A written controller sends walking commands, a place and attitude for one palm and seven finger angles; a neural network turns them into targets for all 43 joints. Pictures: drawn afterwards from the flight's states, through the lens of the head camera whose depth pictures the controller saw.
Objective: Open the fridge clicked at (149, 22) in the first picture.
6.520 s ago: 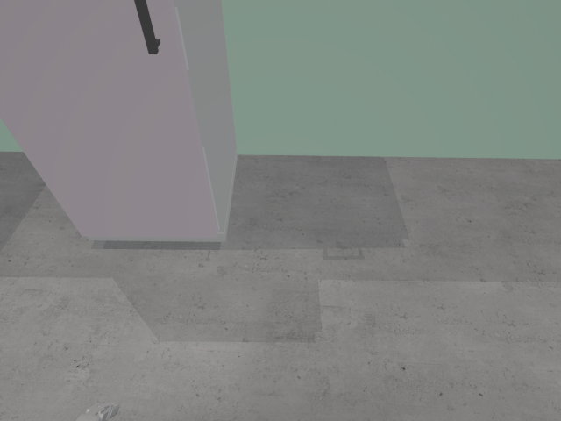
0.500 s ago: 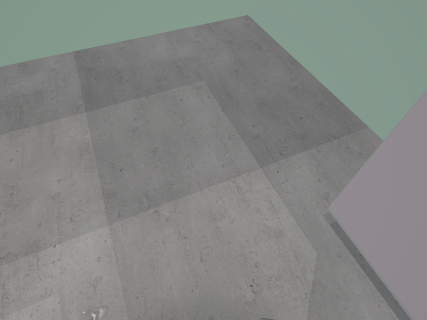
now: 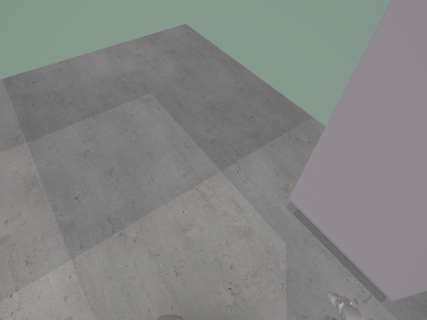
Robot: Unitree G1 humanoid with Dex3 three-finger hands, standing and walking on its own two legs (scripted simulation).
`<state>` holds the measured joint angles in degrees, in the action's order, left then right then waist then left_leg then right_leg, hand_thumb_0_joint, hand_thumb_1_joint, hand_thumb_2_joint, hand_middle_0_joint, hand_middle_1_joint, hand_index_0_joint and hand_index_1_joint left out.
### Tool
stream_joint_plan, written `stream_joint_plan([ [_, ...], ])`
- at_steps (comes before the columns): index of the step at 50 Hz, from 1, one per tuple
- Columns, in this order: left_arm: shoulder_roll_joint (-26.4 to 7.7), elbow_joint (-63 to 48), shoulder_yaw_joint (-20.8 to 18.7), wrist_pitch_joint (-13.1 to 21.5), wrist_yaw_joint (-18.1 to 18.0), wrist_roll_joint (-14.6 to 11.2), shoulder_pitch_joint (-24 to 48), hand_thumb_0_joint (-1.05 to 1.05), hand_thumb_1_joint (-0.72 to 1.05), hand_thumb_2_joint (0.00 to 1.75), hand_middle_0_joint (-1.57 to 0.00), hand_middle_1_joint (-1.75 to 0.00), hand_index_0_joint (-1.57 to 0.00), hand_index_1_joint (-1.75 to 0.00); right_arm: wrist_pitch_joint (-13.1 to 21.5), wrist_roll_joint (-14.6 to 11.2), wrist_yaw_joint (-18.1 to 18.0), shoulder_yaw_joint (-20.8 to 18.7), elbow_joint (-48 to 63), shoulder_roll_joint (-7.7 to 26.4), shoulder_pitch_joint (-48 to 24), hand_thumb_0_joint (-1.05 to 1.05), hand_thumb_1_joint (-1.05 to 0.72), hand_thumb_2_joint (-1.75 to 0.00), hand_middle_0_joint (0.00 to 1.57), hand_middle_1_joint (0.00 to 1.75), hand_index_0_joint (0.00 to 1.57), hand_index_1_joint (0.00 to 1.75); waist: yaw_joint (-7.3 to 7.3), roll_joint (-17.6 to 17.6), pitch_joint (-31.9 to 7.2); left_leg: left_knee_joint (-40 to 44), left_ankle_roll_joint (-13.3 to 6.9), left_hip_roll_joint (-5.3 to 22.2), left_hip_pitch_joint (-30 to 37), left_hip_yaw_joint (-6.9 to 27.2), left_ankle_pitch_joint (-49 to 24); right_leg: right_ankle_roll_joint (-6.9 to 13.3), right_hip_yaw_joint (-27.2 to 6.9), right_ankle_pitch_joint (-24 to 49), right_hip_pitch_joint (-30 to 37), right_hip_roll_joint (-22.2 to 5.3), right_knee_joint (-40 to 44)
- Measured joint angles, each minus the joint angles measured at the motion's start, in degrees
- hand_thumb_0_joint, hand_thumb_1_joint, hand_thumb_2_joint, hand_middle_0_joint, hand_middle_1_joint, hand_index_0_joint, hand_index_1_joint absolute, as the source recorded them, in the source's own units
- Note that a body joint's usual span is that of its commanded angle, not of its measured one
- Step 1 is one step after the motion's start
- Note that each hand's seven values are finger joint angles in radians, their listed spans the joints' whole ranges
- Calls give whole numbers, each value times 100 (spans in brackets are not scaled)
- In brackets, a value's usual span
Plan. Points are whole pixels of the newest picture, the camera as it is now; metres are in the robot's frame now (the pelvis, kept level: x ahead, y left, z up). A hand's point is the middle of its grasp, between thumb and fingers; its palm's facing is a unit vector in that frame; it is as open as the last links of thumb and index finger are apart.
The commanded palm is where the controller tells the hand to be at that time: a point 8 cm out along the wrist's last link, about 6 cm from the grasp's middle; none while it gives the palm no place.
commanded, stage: turn to face it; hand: right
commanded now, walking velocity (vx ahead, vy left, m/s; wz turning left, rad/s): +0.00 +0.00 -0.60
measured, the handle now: out of the picture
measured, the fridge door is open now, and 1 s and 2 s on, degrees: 0 0 0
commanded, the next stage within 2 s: take the last steps up to it in 1.24 s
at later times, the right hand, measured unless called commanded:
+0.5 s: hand out of the picture -0.06 -0.21 -0.18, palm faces +0.37 +0.89 -0.26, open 7.4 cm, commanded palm none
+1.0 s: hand out of the picture -0.03 -0.27 -0.15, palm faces +0.56 +0.79 -0.25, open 7.4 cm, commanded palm none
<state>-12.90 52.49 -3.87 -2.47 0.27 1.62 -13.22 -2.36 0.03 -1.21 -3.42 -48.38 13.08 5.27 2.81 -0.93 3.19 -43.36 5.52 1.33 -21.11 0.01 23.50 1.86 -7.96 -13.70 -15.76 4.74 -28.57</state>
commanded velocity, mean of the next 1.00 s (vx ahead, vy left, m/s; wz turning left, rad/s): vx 0.00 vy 0.00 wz -0.54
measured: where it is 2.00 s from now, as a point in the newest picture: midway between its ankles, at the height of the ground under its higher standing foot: outside the picture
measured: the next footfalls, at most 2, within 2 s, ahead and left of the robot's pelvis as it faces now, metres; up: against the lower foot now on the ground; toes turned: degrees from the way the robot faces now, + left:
left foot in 0.06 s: +0.04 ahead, +0.12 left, +0.00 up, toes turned -1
right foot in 0.52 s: +0.00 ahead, -0.12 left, +0.00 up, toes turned -26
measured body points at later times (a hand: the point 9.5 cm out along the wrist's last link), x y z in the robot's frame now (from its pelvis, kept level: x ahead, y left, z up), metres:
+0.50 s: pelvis -0.01 +0.00 -0.01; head +0.02 -0.02 +0.44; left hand +0.18 +0.21 -0.14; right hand -0.08 -0.26 -0.16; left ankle +0.00 +0.12 -0.74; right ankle -0.04 -0.11 -0.73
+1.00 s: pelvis -0.03 -0.02 +0.01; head -0.01 -0.05 +0.45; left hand +0.15 +0.16 -0.13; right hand -0.06 -0.31 -0.13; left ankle +0.05 +0.12 -0.68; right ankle -0.04 -0.10 -0.74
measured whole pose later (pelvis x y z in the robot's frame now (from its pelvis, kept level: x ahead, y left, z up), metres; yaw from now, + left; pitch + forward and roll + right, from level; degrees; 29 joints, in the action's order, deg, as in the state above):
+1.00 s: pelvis -0.03 -0.02 +0.01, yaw -34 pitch +0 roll +2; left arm -11.0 53.2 -2.8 -2.0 0.0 1.6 -14.3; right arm -3.2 0.5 -1.5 -3.8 -50.8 13.7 6.3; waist 2.5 -0.1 2.9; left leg -53.1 5.9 2.9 -23.8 0.5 24.0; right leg 4.4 -6.6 -9.3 -15.0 5.6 -24.6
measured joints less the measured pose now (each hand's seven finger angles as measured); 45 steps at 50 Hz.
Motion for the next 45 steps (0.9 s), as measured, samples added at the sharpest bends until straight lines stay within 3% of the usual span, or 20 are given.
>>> stream_joint_plan([
  [2,-43,20,-35,-29,0,-23,-83,0,90,90,-20,-30,-21,-30,77,-13,-1,54,84,-53,15,1,-91,-90,20,29,20,30,10,-56,-37,895,-52,-58,385,-53,-508,-84,-116,-89,-112,80,-208],
  [4,-127,48,-94,-62,5,-60,-123,0,90,90,-20,-30,-21,-30,174,31,-19,109,116,-142,55,1,-91,-90,20,29,20,30,-1,-206,-36,1134,-460,-91,516,-200,-722,-211,-107,-630,-378,83,-864],
  [6,-186,92,-148,-137,7,-37,-139,0,91,90,-20,-30,-21,-30,191,46,-26,159,111,-226,141,1,-91,-90,20,29,20,30,14,-266,-31,1075,-665,-7,596,-368,-585,-320,143,-1262,-760,75,-2059],
  [9,-251,145,-177,-206,66,-8,-124,0,91,90,-20,-30,-20,-30,176,53,-32,181,50,-300,309,1,-91,-90,20,29,20,30,5,-275,-10,1257,-701,120,820,-574,-583,-464,494,-1075,-1169,-141,-3454],
  [12,-268,172,-169,-240,113,-9,-78,0,91,90,-20,-30,-20,-30,179,68,-42,182,-53,-322,451,1,-91,-90,20,29,20,30,-11,-221,32,1383,-690,248,971,-785,-618,-586,644,-856,-1286,-401,-3838],
  [19,-249,219,-86,-306,137,-36,264,0,91,90,-20,-30,-20,-30,168,111,-24,162,-268,-238,818,1,-91,-90,20,29,20,30,-216,-24,169,1349,-587,546,1084,-1249,-553,-656,878,-1020,-961,-701,-2808],
  [23,-215,109,-22,-238,140,-65,532,0,91,90,-20,-30,-20,-30,102,134,-10,83,-395,-65,996,1,-91,-90,21,29,20,30,-375,128,228,1087,-449,731,1007,-1495,-417,-548,1167,-1070,-559,-696,-1781],
  [26,-211,-52,22,-101,149,-57,655,0,91,90,-20,-30,-20,-30,42,102,8,-7,-468,116,1140,1,-91,-90,20,29,20,30,-444,259,190,558,-284,935,800,-1646,-168,-347,1355,-376,-124,-609,-722],
  [27,-180,-96,26,-38,147,-49,713,0,91,90,-20,-30,-20,-30,-8,80,13,-50,-509,192,1135,1,-91,-90,20,29,20,30,-473,368,216,94,-200,998,601,-1469,203,-164,1369,-344,-182,-518,-797],
  [29,-149,-165,65,63,120,-56,765,0,91,90,-20,-30,-20,-30,-156,73,-21,-91,-594,274,1093,1,-91,-90,20,29,20,30,-508,407,220,-986,-112,825,136,-953,803,103,1319,-492,-247,-460,-925],
  [33,-92,-209,119,104,18,-39,680,0,91,90,-20,-30,-20,-30,-195,74,16,-134,-617,308,911,1,-91,-90,20,29,20,29,-452,313,154,-2109,-25,567,-471,-461,320,203,1051,-253,-75,-376,-439],
  [38,4,-138,162,101,3,-55,505,0,91,90,-20,-30,-21,-30,-88,85,43,-116,-428,273,678,1,-91,-90,20,29,20,29,-396,258,70,-2050,73,503,-683,-159,-246,301,766,147,142,-219,180],
  [45,158,-39,143,84,-2,-37,158,0,90,90,-20,-30,-21,-30,-79,72,0,-82,-311,177,327,1,-91,-90,20,29,20,29,-202,193,-12,-1578,118,362,-531,21,-234,316,406,359,176,-16,405],
])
